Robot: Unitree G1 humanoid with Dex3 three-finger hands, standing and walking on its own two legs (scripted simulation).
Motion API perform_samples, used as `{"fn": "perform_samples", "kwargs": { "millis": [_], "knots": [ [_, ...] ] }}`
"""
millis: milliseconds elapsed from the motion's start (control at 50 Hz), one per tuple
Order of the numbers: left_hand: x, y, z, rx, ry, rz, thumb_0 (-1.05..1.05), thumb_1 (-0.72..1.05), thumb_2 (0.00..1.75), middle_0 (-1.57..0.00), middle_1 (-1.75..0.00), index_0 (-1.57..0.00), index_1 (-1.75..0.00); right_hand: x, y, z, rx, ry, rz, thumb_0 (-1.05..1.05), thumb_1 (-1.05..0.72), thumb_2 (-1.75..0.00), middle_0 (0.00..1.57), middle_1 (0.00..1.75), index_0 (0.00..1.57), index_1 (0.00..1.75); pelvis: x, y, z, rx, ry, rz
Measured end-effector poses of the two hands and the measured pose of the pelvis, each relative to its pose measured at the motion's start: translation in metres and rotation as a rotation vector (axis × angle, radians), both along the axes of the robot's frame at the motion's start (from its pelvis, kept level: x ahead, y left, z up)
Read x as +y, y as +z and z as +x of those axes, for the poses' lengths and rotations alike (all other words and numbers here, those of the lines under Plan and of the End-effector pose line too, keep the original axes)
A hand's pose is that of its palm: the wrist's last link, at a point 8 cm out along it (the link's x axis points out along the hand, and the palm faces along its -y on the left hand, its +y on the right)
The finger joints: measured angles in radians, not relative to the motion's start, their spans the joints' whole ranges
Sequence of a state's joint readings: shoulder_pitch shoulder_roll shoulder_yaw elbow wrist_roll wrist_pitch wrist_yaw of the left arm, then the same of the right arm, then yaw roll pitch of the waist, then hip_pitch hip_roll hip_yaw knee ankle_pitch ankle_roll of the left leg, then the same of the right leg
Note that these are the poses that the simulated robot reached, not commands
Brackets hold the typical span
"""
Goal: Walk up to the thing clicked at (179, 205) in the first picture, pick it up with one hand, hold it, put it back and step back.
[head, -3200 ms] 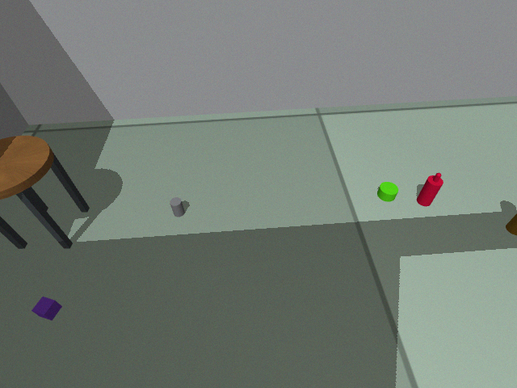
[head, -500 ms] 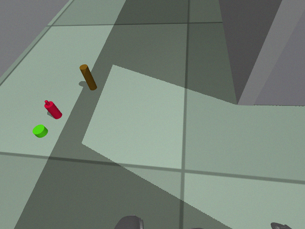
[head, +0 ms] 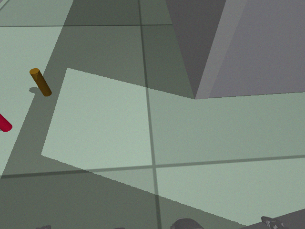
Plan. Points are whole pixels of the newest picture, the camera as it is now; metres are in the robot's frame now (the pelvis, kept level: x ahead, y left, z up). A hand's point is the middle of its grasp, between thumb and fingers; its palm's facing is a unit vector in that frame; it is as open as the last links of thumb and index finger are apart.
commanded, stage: walk up
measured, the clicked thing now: out of the picture -0.35 +1.04 -0.71
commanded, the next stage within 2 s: stand in 1.10 s
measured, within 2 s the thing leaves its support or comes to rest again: neither
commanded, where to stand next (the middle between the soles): +0.07 +0.01 m, yaw -5 degrees
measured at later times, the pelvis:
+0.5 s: pelvis -0.01 -0.01 +0.00, yaw -7 degrees
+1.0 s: pelvis +0.00 +0.00 +0.02, yaw -9 degrees
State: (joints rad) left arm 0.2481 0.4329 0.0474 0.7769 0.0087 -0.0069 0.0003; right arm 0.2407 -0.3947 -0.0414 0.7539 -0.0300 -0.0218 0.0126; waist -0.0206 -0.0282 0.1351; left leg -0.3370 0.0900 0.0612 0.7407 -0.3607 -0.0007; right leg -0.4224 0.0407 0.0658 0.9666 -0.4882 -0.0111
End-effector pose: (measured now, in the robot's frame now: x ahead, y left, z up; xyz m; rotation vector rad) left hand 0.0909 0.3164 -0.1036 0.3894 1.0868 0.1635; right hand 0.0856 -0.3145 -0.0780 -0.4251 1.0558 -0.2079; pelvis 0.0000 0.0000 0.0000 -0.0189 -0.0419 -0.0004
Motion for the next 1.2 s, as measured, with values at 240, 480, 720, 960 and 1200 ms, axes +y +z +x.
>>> {"fn": "perform_samples", "kwargs": {
  "millis": [240, 480, 720, 960, 1200],
  "knots": [
    [-0.024, 0.014, -0.023, 0.031, -0.039, 0.063, 0.01, 0.90, 0.90, -0.21, -0.30, -0.20, -0.30, -0.024, -0.036, -0.048, 0.062, -0.124, 0.076, 0.01, -0.91, -0.90, 0.20, 0.29, 0.20, 0.30, -0.017, -0.004, -0.011, -0.019, -0.067, 0.009],
    [-0.022, 0.005, 0.000, 0.028, -0.074, 0.013, 0.01, 0.90, 0.90, -0.21, -0.30, -0.20, -0.30, 0.004, -0.035, -0.089, 0.120, -0.181, 0.106, 0.01, -0.91, -0.90, 0.20, 0.30, 0.21, 0.30, -0.005, 0.002, -0.015, -0.014, -0.113, 0.021],
    [-0.033, 0.009, 0.023, 0.053, -0.088, -0.010, 0.01, 0.90, 0.90, -0.20, -0.30, -0.20, -0.30, -0.003, -0.028, -0.076, 0.116, -0.222, 0.102, 0.01, -0.91, -0.90, 0.20, 0.29, 0.20, 0.30, -0.003, 0.011, -0.003, -0.001, -0.135, 0.029],
    [-0.035, 0.013, 0.046, 0.056, -0.110, -0.009, 0.01, 0.90, 0.90, -0.20, -0.30, -0.20, -0.30, 0.002, -0.022, -0.053, 0.081, -0.247, 0.115, 0.01, -0.91, -0.90, 0.20, 0.29, 0.20, 0.30, 0.002, 0.017, 0.000, -0.005, -0.159, 0.032],
    [-0.035, 0.014, 0.052, 0.079, -0.112, -0.031, 0.01, 0.90, 0.90, -0.20, -0.30, -0.20, -0.30, 0.013, -0.017, -0.061, 0.129, -0.269, 0.119, 0.01, -0.91, -0.90, 0.20, 0.29, 0.20, 0.30, 0.007, 0.025, 0.002, -0.005, -0.154, 0.029]
  ]
}}
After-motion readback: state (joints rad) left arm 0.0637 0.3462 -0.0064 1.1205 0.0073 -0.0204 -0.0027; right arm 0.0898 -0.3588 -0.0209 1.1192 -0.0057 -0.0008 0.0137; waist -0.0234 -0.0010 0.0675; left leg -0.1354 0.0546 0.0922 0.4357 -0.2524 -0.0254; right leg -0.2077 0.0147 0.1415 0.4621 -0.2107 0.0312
